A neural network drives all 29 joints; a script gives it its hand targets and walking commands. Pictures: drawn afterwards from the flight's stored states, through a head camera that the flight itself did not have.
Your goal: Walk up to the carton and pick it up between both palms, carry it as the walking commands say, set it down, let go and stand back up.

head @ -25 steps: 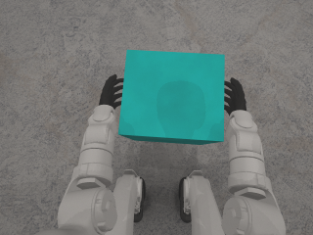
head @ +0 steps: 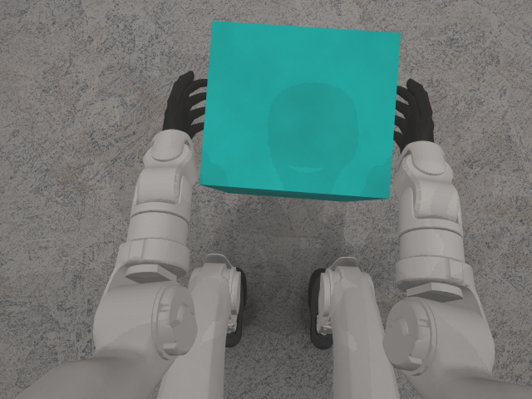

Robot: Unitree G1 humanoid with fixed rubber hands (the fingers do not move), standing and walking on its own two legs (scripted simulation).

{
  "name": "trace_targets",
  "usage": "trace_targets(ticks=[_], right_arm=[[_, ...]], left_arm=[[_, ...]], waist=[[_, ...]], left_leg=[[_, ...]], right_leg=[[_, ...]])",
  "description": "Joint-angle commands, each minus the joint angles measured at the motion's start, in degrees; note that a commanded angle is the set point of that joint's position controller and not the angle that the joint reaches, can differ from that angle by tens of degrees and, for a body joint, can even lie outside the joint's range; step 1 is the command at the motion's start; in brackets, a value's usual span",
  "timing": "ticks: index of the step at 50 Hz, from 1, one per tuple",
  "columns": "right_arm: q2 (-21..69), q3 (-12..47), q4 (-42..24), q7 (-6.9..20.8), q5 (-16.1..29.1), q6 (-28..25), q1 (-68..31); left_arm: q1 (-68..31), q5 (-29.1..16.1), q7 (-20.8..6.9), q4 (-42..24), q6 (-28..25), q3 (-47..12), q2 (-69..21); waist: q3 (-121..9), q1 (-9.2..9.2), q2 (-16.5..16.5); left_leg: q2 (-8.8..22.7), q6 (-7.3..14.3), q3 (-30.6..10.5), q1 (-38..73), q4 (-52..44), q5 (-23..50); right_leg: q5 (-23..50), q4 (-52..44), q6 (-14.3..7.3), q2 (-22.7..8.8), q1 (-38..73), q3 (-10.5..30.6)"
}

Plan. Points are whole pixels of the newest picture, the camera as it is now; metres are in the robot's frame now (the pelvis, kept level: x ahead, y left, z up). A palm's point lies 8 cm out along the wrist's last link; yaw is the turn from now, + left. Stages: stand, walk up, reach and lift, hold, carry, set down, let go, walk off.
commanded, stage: set down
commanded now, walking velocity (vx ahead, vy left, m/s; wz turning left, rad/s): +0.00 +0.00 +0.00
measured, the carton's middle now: (293, 132) +0.50 -0.02 -0.18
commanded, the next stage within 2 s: none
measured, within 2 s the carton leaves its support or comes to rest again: rests again in 1.72 s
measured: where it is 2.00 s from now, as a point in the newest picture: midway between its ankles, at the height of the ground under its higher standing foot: (276, 321)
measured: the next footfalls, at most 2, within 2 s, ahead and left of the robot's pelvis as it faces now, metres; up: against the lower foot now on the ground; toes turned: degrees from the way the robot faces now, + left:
none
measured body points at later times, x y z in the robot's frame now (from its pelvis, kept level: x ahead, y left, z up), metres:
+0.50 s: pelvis -0.02 +0.00 -0.06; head +0.33 -0.01 +0.23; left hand +0.51 +0.14 -0.20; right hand +0.51 -0.19 -0.20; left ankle +0.09 +0.12 -0.52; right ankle +0.09 -0.12 -0.52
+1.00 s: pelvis -0.04 +0.00 -0.11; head +0.34 -0.01 +0.11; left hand +0.53 +0.14 -0.29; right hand +0.53 -0.19 -0.29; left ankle +0.09 +0.12 -0.52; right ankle +0.09 -0.12 -0.52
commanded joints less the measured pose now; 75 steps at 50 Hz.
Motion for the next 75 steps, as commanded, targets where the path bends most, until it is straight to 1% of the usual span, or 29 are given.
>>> trace_targets(ticks=[1, 11, 18, 24, 29, 33, 36, 37, 38, 39, 40, 41, 42, 43, 45, 47, 49, 51, 54, 57, 58, 60, 62, 63, 65, 68, 71, 73, 75], right_arm=[[48.4, 30.3, 0.9, 11.8, 9.5, -2.2, -44.6], [45.2, 29.2, 1.0, 12.5, 10.6, -2.0, -50.6], [43.6, 28.6, 1.8, 12.6, 11.2, -1.6, -54.0], [41.5, 29.9, 0.9, 12.4, 12.6, -1.6, -58.2], [39.7, 33.3, -2.7, 12.0, 15.7, -1.5, -62.5], [36.8, 37.7, -7.9, 11.1, 19.0, -1.0, -66.6], [32.2, 39.4, -10.7, 10.1, 20.4, 0.5, -69.0], [31.4, 40.2, -10.8, 9.7, 21.0, 0.8, -69.5], [31.5, 41.5, -13.7, 9.5, 22.2, 0.8, -70.8], [31.4, 40.7, -12.7, 9.5, 22.5, 0.8, -73.9], [31.1, 38.6, -9.0, 9.6, 21.7, 0.8, -74.9], [31.5, 36.5, -4.9, 10.0, 20.3, 0.8, -74.0], [32.4, 34.4, -1.0, 10.6, 18.5, 0.7, -72.1], [32.3, 32.2, 3.2, 11.5, 16.5, 0.8, -70.0], [32.3, 29.2, 9.0, 13.0, 13.5, 0.9, -67.2], [31.9, 27.2, 11.5, 14.2, 12.0, 0.6, -66.4], [32.2, 27.8, 10.1, 14.8, 12.6, -0.5, -67.4], [32.1, 29.7, 7.2, 14.8, 14.4, -2.0, -69.5], [30.8, 32.6, 3.4, 14.2, 17.3, -3.4, -72.5], [29.0, 35.6, -0.7, 12.8, 20.6, -4.4, -75.8], [28.7, 35.7, -0.5, 12.2, 21.4, -4.6, -76.2], [28.3, 34.4, 2.9, 11.7, 21.7, -4.8, -75.7], [27.7, 31.9, 8.7, 12.1, 19.5, -4.6, -71.7], [27.7, 30.9, 10.5, 12.6, 18.4, -4.4, -70.1], [28.2, 29.6, 12.4, 13.2, 17.0, -4.2, -68.0], [28.4, 30.2, 10.6, 13.5, 17.2, -4.4, -68.8], [29.1, 32.6, 6.5, 13.2, 19.7, -5.3, -71.6], [29.6, 33.8, 5.3, 12.9, 21.2, -5.7, -72.7], [29.4, 33.3, 6.9, 12.7, 21.2, -5.8, -71.9]], left_arm=[[-41.6, -10.7, -12.4, -0.8, -1.2, -28.7, -50.2], [-48.3, -12.3, -11.5, -1.6, -0.8, -29.4, -49.2], [-52.3, -12.9, -11.3, -1.4, -0.7, -28.9, -47.4], [-55.9, -14.5, -11.1, -2.6, -0.8, -30.2, -45.3], [-59.9, -17.5, -10.5, -6.5, -0.8, -33.7, -43.5], [-64.4, -21.2, -9.3, -12.3, -0.1, -38.4, -40.5], [-67.2, -23.3, -8.5, -16.5, 1.6, -40.7, -35.7], [-68.1, -24.3, -8.3, -16.6, 2.0, -42.1, -35.0], [-71.4, -26.0, -7.9, -19.5, 1.9, -43.7, -34.6], [-74.7, -26.7, -7.5, -18.9, 1.7, -43.5, -35.2], [-74.6, -25.5, -7.5, -15.2, 1.5, -41.6, -36.2], [-73.2, -23.9, -7.9, -11.7, 1.2, -39.1, -36.7], [-71.3, -22.1, -8.6, -8.1, 1.0, -36.9, -37.3], [-68.3, -19.9, -9.4, -2.8, 1.3, -34.2, -37.9], [-64.2, -16.2, -11.0, 5.0, 1.6, -29.4, -38.0], [-63.4, -14.1, -12.3, 8.2, 1.6, -25.8, -37.0], [-65.0, -14.4, -12.9, 6.7, 0.4, -25.2, -36.4], [-67.3, -16.2, -12.7, 3.7, -1.1, -26.8, -36.2], [-70.8, -19.5, -11.7, -0.3, -2.8, -30.6, -34.9], [-75.0, -23.2, -10.1, -4.7, -3.8, -34.8, -33.5], [-76.2, -23.9, -9.6, -5.3, -3.9, -35.3, -32.7], [-76.4, -24.2, -9.0, -3.4, -4.4, -34.1, -32.0], [-71.4, -22.2, -9.6, 2.6, -4.0, -31.6, -32.0], [-69.0, -20.9, -10.1, 5.1, -3.7, -30.5, -32.5], [-66.2, -19.2, -11.0, 8.2, -3.1, -29.1, -33.1], [-67.2, -19.6, -11.4, 6.7, -3.2, -29.9, -34.0], [-71.2, -22.5, -10.6, 1.2, -4.3, -33.0, -34.2], [-73.3, -24.2, -9.8, -1.4, -5.0, -34.6, -34.0], [-71.9, -24.3, -9.3, 0.0, -5.1, -34.4, -33.9]], waist=[[-60.4, -3.98, -1.4], [-63.8, -5.44, 0.1], [-64.4, -5.80, 0.0], [-68.6, -6.10, -0.5], [-78.0, -5.82, -0.4], [-92.5, -5.89, -0.4], [-102.5, -6.31, -0.7], [-105.8, -6.76, -0.9], [-107.7, -6.41, -0.3], [-102.9, -6.21, 0.6], [-93.5, -6.28, 1.3], [-84.4, -6.41, 1.2], [-76.5, -6.70, 1.1], [-67.9, -7.06, 1.4], [-54.7, -6.81, 1.5], [-47.4, -6.02, 1.0], [-47.7, -5.46, 0.3], [-52.4, -5.07, 0.2], [-62.6, -5.29, -0.3], [-73.4, -6.20, -0.2], [-74.0, -6.10, -0.1], [-68.3, -5.92, 0.3], [-55.6, -6.33, 0.6], [-51.1, -6.66, 0.7], [-46.5, -6.71, 0.8], [-49.4, -6.74, 1.0], [-58.7, -6.69, 1.0], [-63.3, -6.73, 1.2], [-61.6, -6.85, 1.1]], left_leg=[[-10.0, -0.5, 0.0, 20.0, -1.6, 13.8], [-9.9, -0.8, 0.3, 18.9, 3.0, 13.8], [-9.7, -0.8, 1.0, 16.6, 6.1, 12.5], [-9.3, -0.9, 1.5, 17.0, 9.5, 12.5], [-8.8, -1.3, 1.9, 21.7, 12.7, 15.4], [-8.3, -1.7, 2.5, 29.1, 15.9, 19.6], [-7.6, -1.7, 3.2, 34.6, 17.9, 19.0], [-7.5, -1.9, 3.5, 37.2, 18.9, 20.6], [-7.7, -2.1, 3.5, 38.6, 19.4, 23.0], [-7.6, -1.9, 3.0, 36.5, 18.5, 19.9], [-7.6, -1.4, 2.9, 31.5, 18.4, 16.4], [-7.8, -0.9, 2.6, 27.0, 18.6, 14.1], [-7.8, -0.6, 2.3, 23.0, 18.6, 11.6], [-7.7, -0.5, 2.3, 18.9, 18.4, 7.8], [-7.4, -0.4, 2.2, 13.4, 17.8, 0.9], [-7.1, -0.4, 2.1, 10.5, 18.1, -1.6], [-6.9, -0.5, 2.0, 10.1, 19.3, 2.3], [-6.9, -0.7, 1.9, 11.1, 21.0, 7.6], [-6.7, -0.9, 1.2, 15.4, 23.2, 14.7], [-6.5, -0.9, 0.8, 22.0, 25.3, 20.6], [-6.5, -0.9, 0.9, 22.1, 25.6, 20.9], [-6.6, -0.6, 1.1, 20.1, 26.0, 19.8], [-6.7, -0.3, 0.9, 15.4, 25.9, 15.7], [-6.7, -0.3, 0.9, 13.7, 25.7, 13.7], [-6.6, -0.5, 1.1, 11.6, 25.8, 11.5], [-6.4, -0.7, 1.2, 13.0, 26.8, 13.4], [-6.5, -0.8, 0.9, 17.1, 28.3, 19.2], [-6.5, -0.7, 0.7, 19.7, 29.0, 22.5], [-6.6, -0.5, 0.7, 19.8, 28.9, 22.3]], right_leg=[[17.4, -3.1, 1.3, 8.7, 30.1, -3.3], [17.3, 1.7, 0.9, 8.4, 24.9, -4.2], [16.2, 4.4, 0.7, 8.0, 23.1, -4.3], [16.5, 7.3, 0.6, 7.5, 24.7, -4.4], [19.4, 10.6, 0.6, 7.1, 29.6, -4.6], [23.9, 13.7, 0.7, 6.8, 37.7, -4.9], [23.6, 15.7, 0.5, 6.6, 44.8, -5.1], [25.5, 16.4, 0.7, 6.6, 48.3, -5.4], [28.3, 17.1, 1.0, 6.5, 50.0, -5.3], [24.4, 16.6, 0.9, 6.3, 46.0, -4.9], [20.5, 16.8, 0.3, 6.1, 39.8, -4.6], [18.0, 17.2, -0.1, 5.9, 34.9, -4.6], [15.7, 17.2, -0.5, 5.9, 30.9, -4.5], [11.8, 16.8, -0.9, 5.9, 26.5, -4.6], [4.7, 16.3, -1.1, 5.5, 20.7, -4.8], [1.9, 16.4, -1.1, 5.2, 18.1, -4.5], [6.3, 17.5, -0.7, 5.0, 19.4, -4.1], [12.3, 19.0, -0.4, 5.0, 21.5, -3.8], [19.9, 21.5, -0.4, 5.1, 25.7, -3.6], [25.8, 23.6, -0.2, 5.0, 30.9, -3.9], [26.3, 24.0, -0.2, 5.0, 31.3, -3.7], [24.6, 24.4, -0.4, 5.0, 28.2, -3.7], [19.7, 24.1, -0.9, 5.1, 22.0, -3.6], [17.5, 23.9, -1.0, 5.1, 19.9, -3.7], [15.2, 23.7, -1.0, 5.0, 18.4, -3.7], [17.1, 24.5, -0.8, 4.8, 20.0, -3.9], [23.1, 26.1, -0.6, 4.8, 23.9, -3.8], [26.2, 27.0, -0.5, 4.8, 25.2, -3.8], [25.6, 27.0, -0.6, 4.9, 24.1, -4.0]])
